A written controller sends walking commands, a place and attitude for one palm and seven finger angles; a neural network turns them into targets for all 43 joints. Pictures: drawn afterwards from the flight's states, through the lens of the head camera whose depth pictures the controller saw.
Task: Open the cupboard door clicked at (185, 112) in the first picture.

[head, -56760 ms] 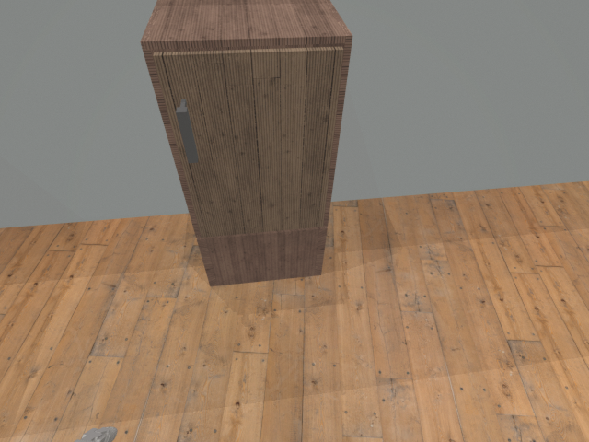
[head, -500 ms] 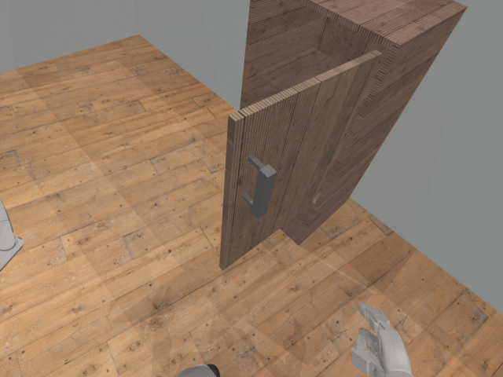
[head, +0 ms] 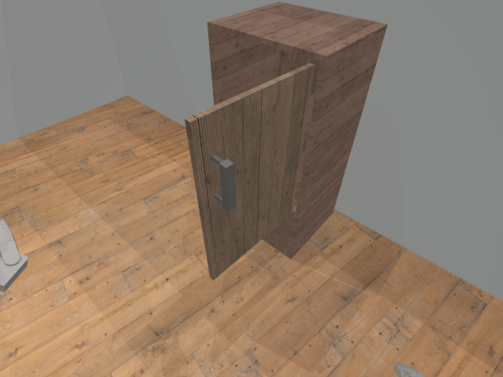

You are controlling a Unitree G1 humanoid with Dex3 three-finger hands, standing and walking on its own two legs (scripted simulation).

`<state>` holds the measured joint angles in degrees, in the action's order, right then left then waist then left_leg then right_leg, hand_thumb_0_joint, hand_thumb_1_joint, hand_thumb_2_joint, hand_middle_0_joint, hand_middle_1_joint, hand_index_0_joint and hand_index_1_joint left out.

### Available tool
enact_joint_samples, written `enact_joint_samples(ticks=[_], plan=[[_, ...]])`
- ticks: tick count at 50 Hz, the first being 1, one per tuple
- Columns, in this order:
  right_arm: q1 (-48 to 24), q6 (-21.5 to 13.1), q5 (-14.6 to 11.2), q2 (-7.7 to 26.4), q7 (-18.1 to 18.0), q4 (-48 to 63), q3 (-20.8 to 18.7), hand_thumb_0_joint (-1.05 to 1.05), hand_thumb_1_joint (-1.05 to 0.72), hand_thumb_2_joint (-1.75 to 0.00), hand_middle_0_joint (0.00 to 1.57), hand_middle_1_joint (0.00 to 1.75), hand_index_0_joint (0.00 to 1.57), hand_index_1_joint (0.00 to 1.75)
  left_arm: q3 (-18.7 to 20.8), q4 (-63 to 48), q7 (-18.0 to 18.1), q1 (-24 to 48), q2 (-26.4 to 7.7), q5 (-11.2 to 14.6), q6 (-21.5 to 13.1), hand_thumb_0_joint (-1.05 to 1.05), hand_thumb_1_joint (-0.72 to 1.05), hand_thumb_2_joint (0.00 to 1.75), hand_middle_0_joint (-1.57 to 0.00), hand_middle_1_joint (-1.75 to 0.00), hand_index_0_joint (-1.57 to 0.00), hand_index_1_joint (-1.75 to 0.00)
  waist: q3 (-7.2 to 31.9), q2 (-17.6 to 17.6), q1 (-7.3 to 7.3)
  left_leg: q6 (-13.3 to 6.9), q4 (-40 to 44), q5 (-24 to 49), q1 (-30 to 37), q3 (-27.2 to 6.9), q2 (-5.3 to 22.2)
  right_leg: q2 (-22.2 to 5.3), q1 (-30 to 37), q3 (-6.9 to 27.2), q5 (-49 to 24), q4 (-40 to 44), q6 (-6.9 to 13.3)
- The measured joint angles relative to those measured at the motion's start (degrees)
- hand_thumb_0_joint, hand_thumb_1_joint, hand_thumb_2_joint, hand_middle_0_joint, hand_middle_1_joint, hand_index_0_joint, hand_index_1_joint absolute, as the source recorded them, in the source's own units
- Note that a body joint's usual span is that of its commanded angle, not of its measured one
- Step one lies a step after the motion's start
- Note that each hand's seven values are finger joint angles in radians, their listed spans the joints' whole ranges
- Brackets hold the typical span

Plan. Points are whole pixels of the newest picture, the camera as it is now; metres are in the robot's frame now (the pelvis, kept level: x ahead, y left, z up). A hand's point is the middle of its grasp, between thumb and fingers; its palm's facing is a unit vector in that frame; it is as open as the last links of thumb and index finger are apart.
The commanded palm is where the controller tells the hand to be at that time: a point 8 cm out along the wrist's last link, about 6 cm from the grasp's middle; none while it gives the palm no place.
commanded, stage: stop stepping back and stand still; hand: left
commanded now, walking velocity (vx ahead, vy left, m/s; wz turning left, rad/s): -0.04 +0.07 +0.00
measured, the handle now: (221, 182) +0.54 +0.10 +0.00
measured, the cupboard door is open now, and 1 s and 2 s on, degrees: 87 87 87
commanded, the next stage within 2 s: let the arm hang, fingers relaxed in 0.42 s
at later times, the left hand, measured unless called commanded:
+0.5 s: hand (26, 306) +0.16 +0.26 +0.16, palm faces +0.48 -0.77 -0.42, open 7.4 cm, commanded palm none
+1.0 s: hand out of the picture -0.16 +0.20 -0.16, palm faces +0.10 -0.98 -0.20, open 7.2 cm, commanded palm none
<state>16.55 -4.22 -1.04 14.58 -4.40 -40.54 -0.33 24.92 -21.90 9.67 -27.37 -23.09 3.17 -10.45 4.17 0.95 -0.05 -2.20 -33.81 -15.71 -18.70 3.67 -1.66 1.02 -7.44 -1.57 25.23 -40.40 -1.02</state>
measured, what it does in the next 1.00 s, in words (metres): steps on the spot: right foot, then left foot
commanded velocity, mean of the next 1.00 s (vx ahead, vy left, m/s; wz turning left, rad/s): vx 0.00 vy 0.00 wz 0.00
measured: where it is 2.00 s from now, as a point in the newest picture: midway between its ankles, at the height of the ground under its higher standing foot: outside the picture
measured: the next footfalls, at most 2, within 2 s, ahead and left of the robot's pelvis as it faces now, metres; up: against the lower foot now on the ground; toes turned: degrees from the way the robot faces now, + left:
right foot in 0.10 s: -0.01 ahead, -0.09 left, +0.00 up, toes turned +2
left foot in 0.38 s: +0.01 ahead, +0.11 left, +0.00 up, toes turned +3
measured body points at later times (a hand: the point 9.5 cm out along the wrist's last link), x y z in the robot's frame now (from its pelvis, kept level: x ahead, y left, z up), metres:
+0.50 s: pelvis -0.04 -0.01 +0.01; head -0.03 -0.01 +0.46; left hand +0.13 +0.30 +0.18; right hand +0.13 -0.25 -0.08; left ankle -0.03 +0.11 -0.72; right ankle -0.05 -0.09 -0.72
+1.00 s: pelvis -0.09 +0.01 +0.01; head -0.08 +0.03 +0.46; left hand -0.16 +0.25 -0.15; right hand -0.08 -0.22 -0.14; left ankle -0.03 +0.11 -0.72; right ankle -0.05 -0.09 -0.72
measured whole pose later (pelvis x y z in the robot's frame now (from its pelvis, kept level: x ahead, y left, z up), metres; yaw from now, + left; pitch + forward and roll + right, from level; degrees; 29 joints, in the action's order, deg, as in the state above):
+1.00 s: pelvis -0.09 +0.01 +0.01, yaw +4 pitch -2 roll -2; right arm 17.2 3.1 1.4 9.9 -1.1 -60.0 0.4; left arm 0.8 61.5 0.6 -21.5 -12.1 -1.2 2.3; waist -3.6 0.5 -0.7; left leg -2.3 -27.4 -9.2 -17.2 -0.3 -1.2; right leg 0.7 -12.6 -4.9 11.9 -25.3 1.5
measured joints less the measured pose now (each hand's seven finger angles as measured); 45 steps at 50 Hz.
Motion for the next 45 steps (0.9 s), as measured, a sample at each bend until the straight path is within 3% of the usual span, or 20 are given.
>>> enact_joint_samples(ticks=[2,5,8,11,13,17,20,23,26,28,32,35,41,45], plan=[[-1.0,-0.7,0.4,-0.3,0.4,0.4,-0.2,0.01,-0.91,-0.90,0.20,0.30,0.20,0.30,-1.1,2.8,0.1,3.4,1.1,-0.3,1.6,0.01,0.89,0.90,-0.21,-0.30,-0.21,-0.30,-1.1,-0.1,1.16,0.2,0.2,1.6,0.4,-0.2,-0.1,0.1,-3.2,1.0,1.4,-5.2,-0.8],[-2.4,-1.9,0.5,-2.0,0.8,2.4,0.5,0.01,-0.91,-0.90,0.20,0.30,0.20,0.30,-1.9,0.6,-0.4,2.5,0.5,-0.7,2.3,0.01,0.89,0.90,-0.21,-0.30,-0.21,-0.30,-2.8,1.2,2.87,1.0,1.1,3.2,0.6,0.1,-0.2,-0.7,-4.9,1.6,1.6,0.9,0.0],[-2.2,-1.8,0.6,-3.0,1.1,4.8,0.6,0.01,-0.91,-0.90,0.20,0.30,0.20,0.30,-3.3,-3.7,-1.5,-2.4,0.0,-1.5,0.7,0.01,0.89,0.90,-0.21,-0.30,-0.21,-0.30,-3.7,-0.6,4.69,1.8,-2.0,-0.6,-1.6,-2.2,1.4,1.2,-4.6,-0.8,-2.7,4.2,4.3],[-1.1,-0.9,0.8,-3.4,1.4,4.2,0.2,0.01,-0.91,-0.90,0.20,0.30,0.21,0.30,-3.4,-7.4,-1.9,-7.9,-0.5,-1.6,-1.7,0.01,0.89,0.90,-0.22,-0.30,-0.22,-0.30,-2.6,-0.6,2.97,2.8,-14.6,-4.1,-5.8,-3.8,0.9,1.9,-4.4,-0.6,-5.6,8.1,5.8],[-0.5,-0.6,0.9,-3.4,1.1,3.3,0.2,0.01,-0.91,-0.90,0.20,0.30,0.21,0.30,-2.1,-7.4,-1.6,-9.9,-0.8,-1.7,-3.2,0.01,0.88,0.90,-0.22,-0.30,-0.22,-0.30,-2.0,-0.2,1.53,3.2,-17.3,-3.4,-6.0,-3.5,1.0,1.9,-3.8,0.2,-7.4,11.1,5.8],[-0.1,-1.3,0.8,-2.3,-0.1,2.5,0.2,0.01,-0.91,-0.90,0.20,0.30,0.21,0.30,-0.1,-2.6,-0.2,-6.9,-1.0,-1.8,-3.8,0.01,0.88,0.90,-0.22,-0.30,-0.22,-0.30,-2.6,-1.1,0.06,2.3,-6.5,-1.1,-0.9,-2.5,2.5,1.9,-2.9,-0.6,-8.8,13.7,5.5],[-1.1,-2.1,0.8,-0.7,-0.4,1.8,-0.3,0.01,-0.91,-0.90,0.20,0.30,0.21,0.30,-0.9,0.5,0.5,-2.5,1.0,-1.4,-2.6,0.01,0.89,0.90,-0.22,-0.30,-0.22,-0.30,-3.8,-3.4,-0.39,1.9,3.4,1.8,4.3,-3.1,3.6,2.8,-2.9,-2.2,-8.2,12.7,4.9],[-3.7,-1.6,0.7,-1.1,-0.1,1.1,-0.3,0.01,-0.91,-0.90,0.20,0.30,0.21,0.30,-2.4,1.5,0.3,-0.1,2.9,-1.4,-0.8,0.01,0.89,0.90,-0.21,-0.30,-0.21,-0.30,-5.6,-2.1,-1.38,2.6,4.9,0.6,5.6,-2.2,3.1,2.1,-2.5,-1.5,-8.4,12.7,4.1],[-5.8,-1.9,0.7,-2.0,0.2,3.2,0.3,0.01,-0.91,-0.90,0.20,0.30,0.21,0.30,-3.8,-1.3,-0.2,-1.0,3.2,-1.7,0.5,0.01,0.89,0.90,-0.21,-0.30,-0.21,-0.30,-6.7,-0.7,-1.02,2.3,5.6,1.8,6.0,-1.4,3.1,2.1,-2.3,-0.7,-9.5,13.4,3.9],[-7.4,-3.6,0.8,-1.1,2.4,1.4,-0.3,0.01,-0.91,-0.90,0.20,0.30,0.21,0.30,-8.1,5.7,-2.9,2.5,1.8,-3.5,-0.3,0.01,0.89,0.90,-0.21,-0.30,-0.21,-0.30,-5.8,-1.2,-0.95,1.9,4.2,2.3,3.8,-1.9,2.6,1.5,-4.3,-1.2,-9.8,11.9,3.6],[-11.2,-0.4,1.4,1.8,4.4,-3.0,-0.4,0.01,-0.91,-0.90,0.20,0.30,0.21,0.30,-18.4,32.2,-8.5,11.3,3.2,-4.9,7.4,0.00,0.90,0.90,-0.20,-0.30,-0.20,-0.30,-3.7,-3.8,-0.17,0.8,1.3,1.6,0.4,-2.2,1.5,0.3,-7.6,-1.7,-8.6,8.7,3.1],[-11.5,1.6,1.9,1.6,4.6,-5.2,0.1,0.01,-0.91,-0.90,0.20,0.30,0.21,0.30,-22.7,49.4,-9.9,13.7,6.5,-5.1,11.3,0.00,0.90,0.90,-0.20,-0.30,-0.20,-0.29,-3.9,-3.2,0.93,0.4,1.0,2.2,0.0,-2.1,0.9,-0.3,-8.3,-1.6,-8.7,7.7,2.8],[-6.8,4.9,2.6,-1.6,4.4,-11.1,1.7,0.01,-0.91,-0.90,0.20,0.30,0.21,0.30,-25.5,69.4,-9.5,11.6,12.0,-4.5,13.5,0.01,0.92,0.90,-0.20,-0.30,-0.21,-0.29,-6.4,1.4,0.90,0.4,3.7,4.6,1.4,-2.9,0.7,-0.4,-6.6,-2.5,-10.9,10.4,2.7],[-3.0,6.5,2.6,-3.5,3.9,-15.6,1.6,0.01,-0.91,-0.90,0.20,0.30,0.21,0.30,-24.5,76.8,-9.1,9.2,11.2,-4.4,13.0,0.00,0.97,0.90,-0.21,-0.30,-0.21,-0.30,-7.6,1.8,-0.22,0.4,5.2,6.2,1.4,-3.9,0.8,-0.2,-5.6,-3.4,-13.0,13.4,2.8]])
